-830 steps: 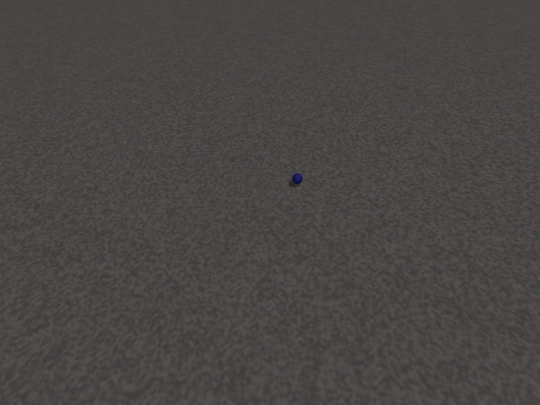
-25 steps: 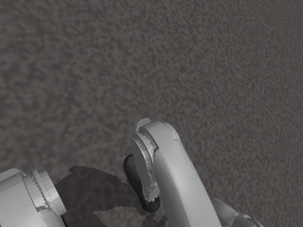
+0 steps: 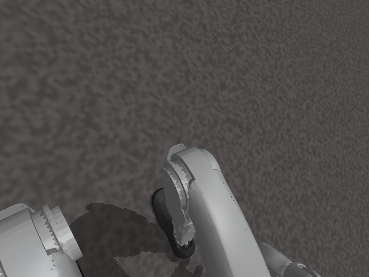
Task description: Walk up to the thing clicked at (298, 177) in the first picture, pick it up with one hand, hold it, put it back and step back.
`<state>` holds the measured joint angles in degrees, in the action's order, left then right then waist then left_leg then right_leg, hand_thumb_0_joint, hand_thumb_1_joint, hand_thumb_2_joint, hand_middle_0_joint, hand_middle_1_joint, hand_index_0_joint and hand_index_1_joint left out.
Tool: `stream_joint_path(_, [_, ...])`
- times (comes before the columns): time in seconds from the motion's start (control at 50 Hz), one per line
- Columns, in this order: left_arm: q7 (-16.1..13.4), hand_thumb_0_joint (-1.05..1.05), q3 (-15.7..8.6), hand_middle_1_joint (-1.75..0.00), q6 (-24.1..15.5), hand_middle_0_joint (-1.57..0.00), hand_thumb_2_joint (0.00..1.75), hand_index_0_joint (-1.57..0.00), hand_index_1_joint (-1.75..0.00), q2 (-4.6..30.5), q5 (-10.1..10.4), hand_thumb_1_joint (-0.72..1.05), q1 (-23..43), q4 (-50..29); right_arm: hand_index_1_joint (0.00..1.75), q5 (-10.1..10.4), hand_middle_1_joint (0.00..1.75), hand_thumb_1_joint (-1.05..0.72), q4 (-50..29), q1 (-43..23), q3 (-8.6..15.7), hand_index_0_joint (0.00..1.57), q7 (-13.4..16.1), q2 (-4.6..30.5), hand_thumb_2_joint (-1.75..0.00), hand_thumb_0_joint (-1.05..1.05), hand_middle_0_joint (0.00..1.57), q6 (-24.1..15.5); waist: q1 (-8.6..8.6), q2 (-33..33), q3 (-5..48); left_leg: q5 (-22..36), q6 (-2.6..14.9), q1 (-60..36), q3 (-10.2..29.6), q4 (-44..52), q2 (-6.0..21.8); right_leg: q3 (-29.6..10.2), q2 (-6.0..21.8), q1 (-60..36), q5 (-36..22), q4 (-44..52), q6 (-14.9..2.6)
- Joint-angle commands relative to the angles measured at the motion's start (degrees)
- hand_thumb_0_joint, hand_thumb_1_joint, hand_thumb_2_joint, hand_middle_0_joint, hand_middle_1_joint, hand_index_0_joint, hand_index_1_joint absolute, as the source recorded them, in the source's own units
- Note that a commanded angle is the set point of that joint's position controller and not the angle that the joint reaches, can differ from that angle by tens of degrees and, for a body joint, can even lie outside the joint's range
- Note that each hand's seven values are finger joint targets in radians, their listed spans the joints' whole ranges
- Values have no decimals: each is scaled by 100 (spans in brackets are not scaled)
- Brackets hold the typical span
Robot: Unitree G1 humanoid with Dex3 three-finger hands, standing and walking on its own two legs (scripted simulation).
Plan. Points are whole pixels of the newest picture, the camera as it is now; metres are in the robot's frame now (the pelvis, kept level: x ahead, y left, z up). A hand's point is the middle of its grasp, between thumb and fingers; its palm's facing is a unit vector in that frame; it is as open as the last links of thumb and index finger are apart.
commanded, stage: close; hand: left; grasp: from above
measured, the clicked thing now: out of the picture +0.45 +0.35 -0.26
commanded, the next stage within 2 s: settle in 0.96 s
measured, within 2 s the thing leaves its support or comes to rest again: leaves its support in 1.36 s
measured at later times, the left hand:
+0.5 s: hand out of the picture +0.43 +0.34 -0.25, palm faces -0.42 -0.17 -0.89, open 9.0 cm
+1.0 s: hand out of the picture +0.43 +0.34 -0.24, palm faces -0.42 -0.19 -0.89, open 6.5 cm
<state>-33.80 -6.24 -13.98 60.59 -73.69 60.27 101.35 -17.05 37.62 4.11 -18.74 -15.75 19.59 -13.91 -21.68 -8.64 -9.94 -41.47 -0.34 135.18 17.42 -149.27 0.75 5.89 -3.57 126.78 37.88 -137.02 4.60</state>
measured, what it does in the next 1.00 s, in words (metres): stands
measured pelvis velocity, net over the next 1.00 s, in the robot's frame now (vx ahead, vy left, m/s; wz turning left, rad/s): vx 0.00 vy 0.00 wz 0.00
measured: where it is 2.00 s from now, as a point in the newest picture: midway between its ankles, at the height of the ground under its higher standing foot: (132, 265)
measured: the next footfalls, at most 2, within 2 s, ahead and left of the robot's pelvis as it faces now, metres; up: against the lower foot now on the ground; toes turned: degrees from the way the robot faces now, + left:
none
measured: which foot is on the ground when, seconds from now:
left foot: down 0.00-1.00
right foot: down 0.00-1.00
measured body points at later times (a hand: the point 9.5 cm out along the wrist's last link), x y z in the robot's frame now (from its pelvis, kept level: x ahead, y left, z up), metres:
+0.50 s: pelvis +0.00 +0.00 +0.00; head +0.27 +0.15 +0.33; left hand +0.45 +0.35 -0.20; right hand +0.08 -0.25 -0.05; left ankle +0.06 +0.13 -0.26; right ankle +0.13 -0.15 -0.26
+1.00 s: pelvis +0.00 +0.00 +0.00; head +0.26 +0.15 +0.33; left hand +0.45 +0.35 -0.19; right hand +0.07 -0.25 -0.05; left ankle +0.06 +0.13 -0.26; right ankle +0.13 -0.14 -0.26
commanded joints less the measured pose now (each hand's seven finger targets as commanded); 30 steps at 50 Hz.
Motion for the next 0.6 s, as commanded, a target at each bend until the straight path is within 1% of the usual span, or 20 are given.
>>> stream_joint_path(0.0, [-146, 0, -4, -80, -157, -40, 57, -45, -75, 1214, 44, -2, 1430, -834, 30, 107, 30, -90, -2, 779, 582, 20, 60, 1915, -90, 0, 20, 17, -265, 3223, 3423, 1147, -44, -2962, -654, 1749, 201, 1034, -131, -1582, -1312, 886, -463])
stream_joint_path(0.02, [-179, 0, -33, -78, -170, -41, 56, -46, -73, 1241, 2, -1, 1405, -793, 30, 73, 30, -90, 20, 818, 585, 20, 75, 1908, -90, 0, 20, 35, -265, 3290, 3483, 1129, -55, -3012, -660, 1796, 205, 1030, -156, -1633, -1290, 913, -480])
stream_joint_path(0.04, [-240, 0, -149, -78, -223, -42, 54, -47, -73, 1380, -11, 1, 1617, -1097, 30, 72, 30, -90, 36, 845, 606, 20, 90, 1940, -90, 0, 20, 66, -195, 3482, 3742, 1240, -82, -3145, -628, 1835, 213, 1047, -158, -1636, -1367, 891, -488])
stream_joint_path(0.06, [-278, 0, -113, -77, -211, -43, 55, -47, -72, 1332, -68, 1, 1451, -851, 30, 60, 30, -89, 56, 790, 604, 20, 97, 1912, -90, 0, 20, 83, -193, 3463, 3692, 1219, -84, -3121, -653, 1799, 221, 1033, -159, -1637, -1373, 889, -501])
stream_joint_path(0.08, [-292, 0, -45, -76, -203, -43, 53, -48, -71, 1170, -83, 2, 1305, -688, 30, 40, 30, -90, 57, 817, 573, 20, 77, 1890, -90, 0, 20, 79, -265, 3332, 3511, 1257, -72, -3010, -669, 1737, 213, 1054, -154, -1617, -1432, 866, -476])
stream_joint_path(0.12, [-366, 0, -36, -75, -178, -45, 52, -49, -70, 1129, -145, 4, 1151, -472, 30, 5, 30, -89, 57, 824, 574, 20, 112, 1908, -90, 0, 20, 122, -319, 3172, 3357, 1193, -43, -2813, -741, 1728, 206, 1025, -205, -1687, -1431, 1006, -469])
stream_joint_path(0.14, [-387, 0, -24, -73, -167, -47, 53, -51, -68, 1118, -137, 6, 1173, -524, 30, 34, 30, -89, 53, 796, 561, 20, 125, 1878, -90, 0, 20, 121, -273, 3118, 3331, 1185, -45, -2782, -746, 1716, 200, 1026, -192, -1639, -1407, 1000, -468])
stream_joint_path(0.2, [-421, 0, -30, -71, -122, -51, 51, -55, -67, 1104, -158, 12, 1314, -549, 30, -20, 30, -89, 100, 887, 573, 20, 85, 1915, -90, 0, 20, 68, -335, 3320, 3307, 1334, -71, -2992, -669, 1766, 203, 1081, -151, -1512, -1478, 863, -483])
stream_joint_path(0.3, [-500, 0, -76, -69, -123, -58, 46, -63, -63, 1169, -57, 23, 1418, -710, 30, -2, 30, -89, 85, 805, 566, 20, 80, 1938, -90, 0, 20, 12, -305, 3313, 3521, 1344, -89, -3079, -631, 1771, 228, 1073, -143, -1673, -1518, 891, -467])
stream_joint_path(0.32, [-509, 0, -78, -69, -85, -58, 44, -64, -63, 1133, -74, 23, 1278, -497, 30, -37, 30, -90, 70, 849, 553, 20, 83, 1942, -90, 0, 20, 19, -346, 3231, 3532, 1375, -77, -3055, -641, 1750, 230, 1069, -164, -1753, -1577, 913, -465])
stream_joint_path(0.36, [-440, 0, 59, -66, -41, -60, 40, -66, -60, 1006, -7, 26, 1135, -291, 30, -21, 30, -90, 47, 811, 545, 20, 72, 1946, -90, 0, 20, -24, -397, 3068, 3171, 1114, -33, -2778, -717, 1679, 209, 1045, -153, -1637, -1394, 996, -435])
stream_joint_path(0.38, [-424, 0, 34, -66, -40, -61, 40, -67, -60, 1047, 55, 28, 1232, -406, 30, -5, 30, -89, 60, 755, 530, 20, 93, 1931, -90, 0, 20, -34, -369, 2926, 3174, 1003, -28, -2699, -690, 1685, 202, 1053, -136, -1599, -1287, 1009, -421])
stream_joint_path(0.42, [-396, 0, -41, -64, -25, -65, 40, -70, -58, 1269, 41, 31, 1421, -638, 30, 15, 30, -90, 72, 830, 541, 20, 84, 1968, -90, 0, 20, -51, -305, 3278, 3366, 1171, -63, -2945, -670, 1753, 214, 1033, -121, -1637, -1371, 935, -456])
stream_joint_path(0.44, [-384, 0, -88, -64, -8, -65, 39, -71, -58, 1237, 40, 32, 1385, -575, 30, 0, 30, -90, 84, 868, 546, 20, 82, 1957, -90, 0, 20, -42, -300, 3313, 3428, 1277, -77, -3025, -632, 1809, 218, 1056, -122, -1624, -1433, 890, -469])
stream_joint_path(0.48, [-325, 0, 42, -61, 37, -68, 35, -74, -55, 1014, 63, 35, 1056, -267, 30, -13, 30, -90, 32, 881, 526, 20, 63, 1928, -90, 0, 20, -43, -365, 3033, 3267, 1248, -46, -2889, -685, 1718, 213, 1053, -147, -1748, -1464, 970, -439])
stream_joint_path(0.5, [-301, 0, 118, -61, 23, -69, 35, -75, -55, 980, 101, 36, 1148, -399, 30, -6, 30, -90, 16, 851, 504, 20, 61, 1931, -90, 0, 20, -52, -397, 2977, 3219, 1161, -19, -2782, -728, 1667, 199, 1035, -146, -1774, -1417, 1040, -423])
stream_joint_path(0.52, [-335, 0, -52, -61, -4, -69, 36, -75, -55, 1187, 128, 37, 1372, -680, 30, -7, 30, -89, 30, 941, 542, 20, 84, 1999, -90, 0, 20, -21, -330, 3077, 3579, 1336, -32, -2916, -687, 1739, 206, 1034, -169, -1915, -1542, 1067, -441])
stream_joint_path(0.54, [-309, 0, -31, -60, 30, -70, 35, -76, -54, 1188, 86, 38, 1241, -509, 30, 25, 30, -90, 20, 914, 520, 20, 88, 1927, -90, 0, 20, -15, -285, 3067, 3528, 1332, -22, -2902, -723, 1688, 195, 1015, -152, -1870, -1549, 1027, -448])
stream_joint_path(0.56, [-274, 0, -2, -59, 26, -72, 33, -78, -53, 1168, 156, 40, 1237, -496, 30, 38, 30, -90, 66, 911, 505, 20, 78, 1911, -90, 0, 20, -19, -308, 3110, 3368, 1305, -18, -2828, -750, 1684, 197, 1009, -135, -1844, -1512, 1025, -443])
stream_joint_path(0.58, [-248, 0, -61, -58, 22, -72, 33, -78, -52, 1206, 173, 41, 1252, -584, 30, 15, 30, -90, 66, 993, 513, 20, 66, 1944, -90, 0, 20, -16, -303, 3082, 3532, 1441, -15, -2905, -720, 1678, 200, 1026, -148, -1918, -1613, 1015, -431])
